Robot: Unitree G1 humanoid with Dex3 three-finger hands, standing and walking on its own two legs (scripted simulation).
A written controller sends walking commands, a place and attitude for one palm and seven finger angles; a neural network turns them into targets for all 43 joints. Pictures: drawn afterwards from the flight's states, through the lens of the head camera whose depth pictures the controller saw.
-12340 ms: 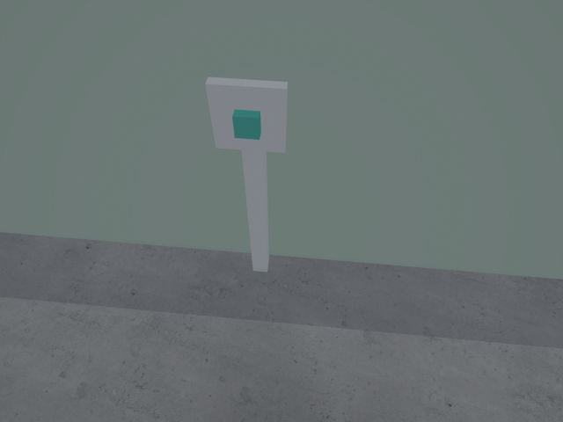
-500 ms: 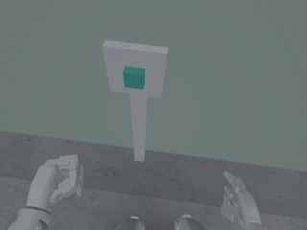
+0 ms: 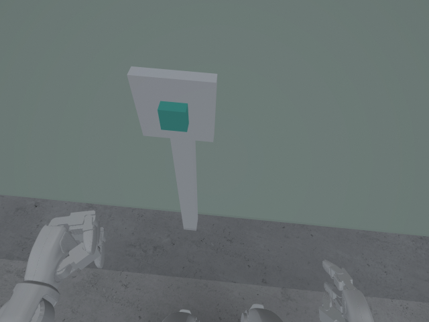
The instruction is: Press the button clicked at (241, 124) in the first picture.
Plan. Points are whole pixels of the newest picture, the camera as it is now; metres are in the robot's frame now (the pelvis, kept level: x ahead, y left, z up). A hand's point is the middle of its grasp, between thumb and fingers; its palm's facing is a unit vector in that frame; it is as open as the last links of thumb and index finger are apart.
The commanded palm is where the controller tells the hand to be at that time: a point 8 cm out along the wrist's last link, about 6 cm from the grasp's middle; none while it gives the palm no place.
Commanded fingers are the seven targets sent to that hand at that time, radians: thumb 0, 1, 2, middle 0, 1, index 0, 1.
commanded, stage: raise the hand and make a fist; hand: left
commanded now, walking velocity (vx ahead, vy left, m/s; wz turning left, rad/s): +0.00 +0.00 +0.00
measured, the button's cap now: (174, 115) +0.53 +0.12 +0.06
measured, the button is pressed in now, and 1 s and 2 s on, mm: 0 0 0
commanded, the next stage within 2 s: aim a knuckle at the button in 0.20 s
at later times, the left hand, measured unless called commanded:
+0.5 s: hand (114, 241) +0.24 +0.18 +0.05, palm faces -0.06 -1.00 -0.04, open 3.1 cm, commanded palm +0.23 +0.23 +0.05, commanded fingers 0.00 0.90 0.90 -1.30 -1.50 -1.30 -1.50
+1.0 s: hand (149, 198) +0.33 +0.14 +0.04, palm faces -0.07 -1.00 -0.04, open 3.1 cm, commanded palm +0.32 +0.20 +0.04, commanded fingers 0.00 0.90 0.90 -1.30 -1.50 -1.30 -1.50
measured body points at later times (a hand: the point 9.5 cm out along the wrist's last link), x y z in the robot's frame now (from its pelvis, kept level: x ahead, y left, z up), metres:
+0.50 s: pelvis +0.00 -0.01 -0.01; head +0.05 +0.00 +0.44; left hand +0.24 +0.24 +0.06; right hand +0.18 -0.24 -0.07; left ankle -0.01 +0.08 -0.67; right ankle +0.05 -0.11 -0.67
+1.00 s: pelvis +0.00 -0.01 -0.01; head +0.07 -0.01 +0.44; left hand +0.33 +0.20 +0.04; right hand +0.15 -0.25 -0.10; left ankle -0.01 +0.08 -0.67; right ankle +0.05 -0.11 -0.67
